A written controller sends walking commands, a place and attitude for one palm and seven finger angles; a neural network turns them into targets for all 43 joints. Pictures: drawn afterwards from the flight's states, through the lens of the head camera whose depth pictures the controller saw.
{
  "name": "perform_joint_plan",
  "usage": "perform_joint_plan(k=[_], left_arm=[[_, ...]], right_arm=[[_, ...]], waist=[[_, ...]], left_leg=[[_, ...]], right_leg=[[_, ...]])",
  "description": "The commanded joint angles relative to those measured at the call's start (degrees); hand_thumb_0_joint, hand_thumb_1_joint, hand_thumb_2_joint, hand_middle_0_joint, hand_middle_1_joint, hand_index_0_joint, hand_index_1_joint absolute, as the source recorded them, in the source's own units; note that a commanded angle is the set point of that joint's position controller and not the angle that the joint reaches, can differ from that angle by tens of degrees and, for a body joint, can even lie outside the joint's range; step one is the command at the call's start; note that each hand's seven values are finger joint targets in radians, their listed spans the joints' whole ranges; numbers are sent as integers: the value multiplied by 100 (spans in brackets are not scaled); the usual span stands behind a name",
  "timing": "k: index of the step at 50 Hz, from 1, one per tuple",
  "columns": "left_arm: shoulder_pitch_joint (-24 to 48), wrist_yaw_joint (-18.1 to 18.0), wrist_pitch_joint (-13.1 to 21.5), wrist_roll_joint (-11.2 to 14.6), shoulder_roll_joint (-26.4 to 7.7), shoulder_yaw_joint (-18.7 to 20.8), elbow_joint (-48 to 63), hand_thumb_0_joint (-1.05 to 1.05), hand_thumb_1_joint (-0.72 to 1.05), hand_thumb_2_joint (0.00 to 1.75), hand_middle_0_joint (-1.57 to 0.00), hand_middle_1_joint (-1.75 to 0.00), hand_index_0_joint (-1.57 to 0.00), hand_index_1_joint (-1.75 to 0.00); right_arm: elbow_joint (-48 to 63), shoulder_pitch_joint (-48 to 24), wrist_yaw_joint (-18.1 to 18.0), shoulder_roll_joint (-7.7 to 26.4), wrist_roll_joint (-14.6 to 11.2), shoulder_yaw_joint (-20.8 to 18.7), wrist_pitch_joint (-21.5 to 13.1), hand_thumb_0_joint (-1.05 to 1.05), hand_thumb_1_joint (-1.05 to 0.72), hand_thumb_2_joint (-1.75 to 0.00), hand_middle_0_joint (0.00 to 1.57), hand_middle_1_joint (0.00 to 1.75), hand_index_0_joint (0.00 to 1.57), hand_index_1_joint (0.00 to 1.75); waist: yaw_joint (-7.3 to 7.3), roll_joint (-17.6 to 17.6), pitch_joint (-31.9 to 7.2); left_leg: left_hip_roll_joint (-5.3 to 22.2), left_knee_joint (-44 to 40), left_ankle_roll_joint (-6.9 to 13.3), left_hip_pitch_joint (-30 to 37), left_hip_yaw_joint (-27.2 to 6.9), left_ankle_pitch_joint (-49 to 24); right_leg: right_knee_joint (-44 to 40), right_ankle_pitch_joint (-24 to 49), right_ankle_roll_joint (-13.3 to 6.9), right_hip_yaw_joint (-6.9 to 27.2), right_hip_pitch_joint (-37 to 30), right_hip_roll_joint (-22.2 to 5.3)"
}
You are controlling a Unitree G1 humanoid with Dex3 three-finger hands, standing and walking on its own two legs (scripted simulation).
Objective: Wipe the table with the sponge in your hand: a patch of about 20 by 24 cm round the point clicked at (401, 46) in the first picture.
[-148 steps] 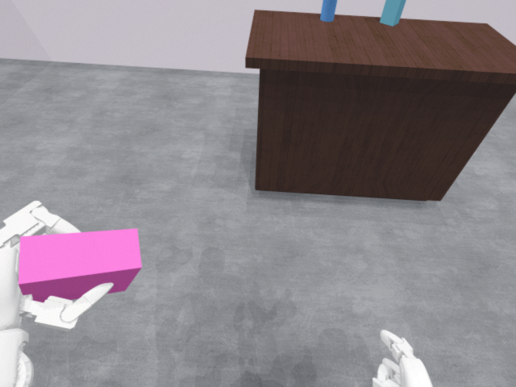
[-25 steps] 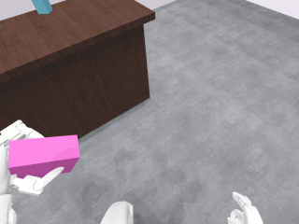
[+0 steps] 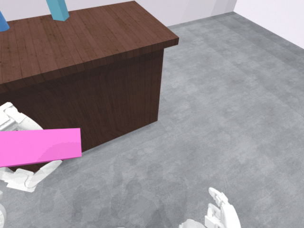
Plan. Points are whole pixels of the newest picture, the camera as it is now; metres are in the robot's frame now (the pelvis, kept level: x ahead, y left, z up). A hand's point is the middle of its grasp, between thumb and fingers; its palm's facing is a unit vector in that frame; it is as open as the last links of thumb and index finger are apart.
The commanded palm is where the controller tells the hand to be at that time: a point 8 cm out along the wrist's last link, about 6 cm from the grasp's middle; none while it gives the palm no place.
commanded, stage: take the last steps up to it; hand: left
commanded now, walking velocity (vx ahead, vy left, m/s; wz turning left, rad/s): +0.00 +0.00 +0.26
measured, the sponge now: (51, 147) +0.22 +0.20 +0.18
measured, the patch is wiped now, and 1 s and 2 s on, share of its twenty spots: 0.00 0.00 0.00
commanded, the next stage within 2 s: none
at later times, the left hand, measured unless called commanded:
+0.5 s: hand (51, 123) +0.26 +0.21 +0.19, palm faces +0.47 -0.75 -0.47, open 9.1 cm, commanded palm +0.20 +0.26 +0.18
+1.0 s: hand (56, 97) +0.34 +0.24 +0.18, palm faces +0.52 -0.71 -0.48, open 9.1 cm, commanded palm +0.29 +0.26 +0.18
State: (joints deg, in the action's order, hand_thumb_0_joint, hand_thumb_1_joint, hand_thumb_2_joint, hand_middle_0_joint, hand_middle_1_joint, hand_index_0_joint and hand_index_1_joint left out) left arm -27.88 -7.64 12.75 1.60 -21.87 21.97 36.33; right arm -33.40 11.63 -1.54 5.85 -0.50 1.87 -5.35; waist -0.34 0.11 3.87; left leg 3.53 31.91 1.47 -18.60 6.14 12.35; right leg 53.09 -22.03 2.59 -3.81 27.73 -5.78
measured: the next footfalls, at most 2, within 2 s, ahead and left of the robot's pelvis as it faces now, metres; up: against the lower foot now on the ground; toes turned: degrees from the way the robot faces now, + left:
right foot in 0.12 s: +0.11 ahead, -0.15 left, +0.00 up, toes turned -5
left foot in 0.54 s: +0.15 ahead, +0.08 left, +0.00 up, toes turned +16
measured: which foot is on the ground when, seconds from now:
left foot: down 0.00-0.14, up 0.16-0.52, down 0.54-1.00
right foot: up 0.00-0.10, down 0.12-0.56, up 0.58-0.98, down 1.00-1.00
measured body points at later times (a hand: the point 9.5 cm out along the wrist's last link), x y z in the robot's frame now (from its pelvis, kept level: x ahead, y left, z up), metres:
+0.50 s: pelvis +0.08 -0.04 +0.01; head +0.11 -0.03 +0.46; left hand +0.23 +0.25 +0.22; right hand +0.26 -0.30 -0.07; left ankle +0.10 +0.08 -0.71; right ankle +0.08 -0.14 -0.73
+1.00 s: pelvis +0.16 -0.03 +0.00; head +0.18 -0.05 +0.45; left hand +0.31 +0.28 +0.20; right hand +0.34 -0.21 -0.11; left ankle +0.11 +0.07 -0.73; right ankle +0.20 -0.12 -0.73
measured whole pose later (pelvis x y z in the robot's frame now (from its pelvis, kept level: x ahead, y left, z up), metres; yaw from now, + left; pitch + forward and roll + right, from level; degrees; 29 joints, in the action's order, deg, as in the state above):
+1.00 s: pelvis +0.16 -0.03 +0.00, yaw +7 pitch +0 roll +0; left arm -26.3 -8.4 11.3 0.5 -22.0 22.0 26.1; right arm -35.8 13.6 -3.0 8.5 -0.1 1.8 -5.1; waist -1.1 -2.6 0.8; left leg 3.7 32.0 0.2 -11.8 8.3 20.2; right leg 29.6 -14.6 0.6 -9.5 17.2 -1.9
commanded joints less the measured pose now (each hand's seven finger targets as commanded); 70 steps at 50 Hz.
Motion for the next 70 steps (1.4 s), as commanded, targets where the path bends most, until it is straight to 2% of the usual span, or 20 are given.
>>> perform_joint_plan(k=[1,5,7,8,14,22,26,27,28,29,36,47,49,50,51,55,58,67,69,70], left_arm=[[314,-194,292,90,-624,588,561,0,10,130,-120,-160,-120,-160],[854,-169,126,-17,-473,304,-307,0,10,130,-120,-160,-120,-160],[1123,-201,-16,-92,-813,260,-418,0,10,130,-120,-160,-120,-160],[1487,-227,-15,-43,-921,204,-265,0,10,130,-120,-160,-120,-160],[975,-220,325,-128,-1122,551,425,0,10,130,-120,-160,-120,-160],[-331,-403,329,57,-889,890,674,0,10,130,-120,-160,-120,-160],[184,-436,280,38,-717,612,510,0,10,130,-120,-160,-120,-160],[290,-406,282,54,-580,418,460,0,10,130,-120,-160,-120,-160],[470,-402,345,50,-565,357,595,0,10,130,-120,-160,-120,-160],[659,-385,397,-45,-723,333,514,0,10,130,-120,-160,-120,-160],[846,-199,314,-116,-722,170,972,0,10,130,-120,-160,-120,-160],[743,-157,163,-53,-582,293,6,0,10,130,-120,-160,-120,-160],[792,-185,151,-120,-796,355,-11,0,10,130,-120,-160,-120,-160],[872,-203,144,-152,-965,403,45,0,10,130,-120,-160,-120,-160],[991,-233,165,-94,-1097,520,172,0,10,130,-120,-160,-120,-160],[494,-210,336,-83,-1055,625,455,0,10,130,-120,-160,-120,-160],[333,-236,450,-58,-1142,814,769,0,10,130,-120,-160,-120,-160],[168,-387,268,40,-802,610,411,0,10,130,-120,-160,-120,-160],[544,-366,322,20,-759,458,460,0,10,130,-120,-160,-120,-160],[697,-356,366,40,-719,409,527,0,10,130,-120,-160,-120,-160]], right_arm=[[592,-123,-140,1144,-27,-467,-352,0,-90,-90,20,30,20,30],[507,-165,-230,1110,-94,-454,-230,0,-90,-90,20,30,20,30],[630,-357,-253,908,-64,-369,-163,0,-90,-90,20,30,20,30],[604,-702,-253,1060,-8,-327,-208,0,-90,-90,20,30,20,30],[464,-766,-244,1108,66,-367,-13,0,-90,-90,20,30,20,30],[906,-399,-184,1030,33,-549,11,0,-90,-90,20,30,20,30],[872,-173,-287,1179,37,-638,22,0,-90,-90,20,30,20,30],[881,-123,-331,1294,2,-670,1,0,-90,-90,20,30,20,30],[902,-205,-304,1392,-7,-657,-9,0,-90,-90,20,30,20,30],[956,-257,-254,1299,-35,-585,-65,0,-90,-90,20,30,20,30],[583,-267,-164,1193,1,-476,-377,0,-90,-90,20,30,20,30],[569,-395,-243,1161,31,-395,-279,0,-90,-90,20,30,20,30],[541,-413,-236,1107,0,-400,-200,0,-90,-90,20,30,20,30],[618,-442,-223,985,-1,-385,-155,0,-90,-90,20,30,20,30],[684,-639,-220,1075,25,-380,-188,0,-90,-90,20,30,20,30],[507,-626,-142,1131,36,-421,-58,0,-90,-90,20,30,20,30],[607,-661,-168,1054,57,-396,39,0,-90,-90,20,30,20,30],[814,-241,-299,1114,44,-561,-52,0,-90,-90,20,30,20,30],[835,-160,-348,1283,18,-626,-55,0,-90,-90,20,30,20,30],[850,-219,-316,1399,-2,-644,-51,0,-90,-90,20,30,20,30]], waist=[[62,-1351,-935],[8,-552,-891],[-71,2042,-653],[-130,1662,-557],[21,679,-678],[-151,784,-1371],[51,386,-1346],[160,-386,-1250],[125,-1643,-1238],[83,-1583,-1051],[15,-1194,-676],[50,-810,-928],[2,20,-1281],[12,1397,-1396],[-100,1627,-1145],[6,262,-713],[55,383,-808],[21,614,-1052],[169,-359,-1154],[141,-1526,-1210]], left_leg=[[1213,-1248,696,213,-946,-518],[750,-12,316,20,-495,943],[-381,2713,-118,-1609,-54,2277],[-210,3653,-170,-2015,-596,2058],[84,3407,-321,-1675,-427,790],[-2,480,-186,-872,199,789],[-140,-753,-84,840,409,-55],[368,-1052,192,1579,-352,-42],[1564,-1221,805,2274,-2125,-930],[2065,-1446,1245,2204,-2922,-1455],[1275,-1703,885,1073,-1138,-674],[1118,-843,471,1012,-463,-500],[758,871,305,149,-102,-437],[39,2385,24,-1143,239,868],[-207,3490,-151,-2006,-216,2034],[253,3832,-314,-1954,-719,990],[320,2463,-305,-1245,-374,613],[-112,-449,-154,498,479,-159],[402,-941,197,1675,-358,-215],[1603,-1143,771,2348,-2118,-940]], right_leg=[[-972,74,125,-485,-921,333],[-2701,383,51,-444,-1737,286],[-3906,475,-911,2779,-2185,-1743],[-3986,977,-1198,3010,-2234,-2273],[-3482,2994,-891,595,-2294,-1404],[-3142,2904,-1106,605,-3224,-1400],[-2357,1590,-668,240,-2139,-851],[-1366,1151,-434,-27,-1261,-481],[-119,-729,-132,-431,99,183],[935,-1510,-186,-100,738,351],[842,134,-60,-63,579,-7],[-2447,515,-92,-807,-1239,546],[-3070,1000,-456,133,-2549,-153],[-3367,1629,-1027,2195,-3283,-1387],[-3615,2205,-1485,3133,-3345,-2081],[-3622,2020,-1308,1608,-2387,-1612],[-3570,2391,-1080,468,-1983,-1275],[-2714,1793,-805,312,-2123,-884],[-1161,1303,-453,-18,-1132,-348],[71,-697,-191,-352,90,248]])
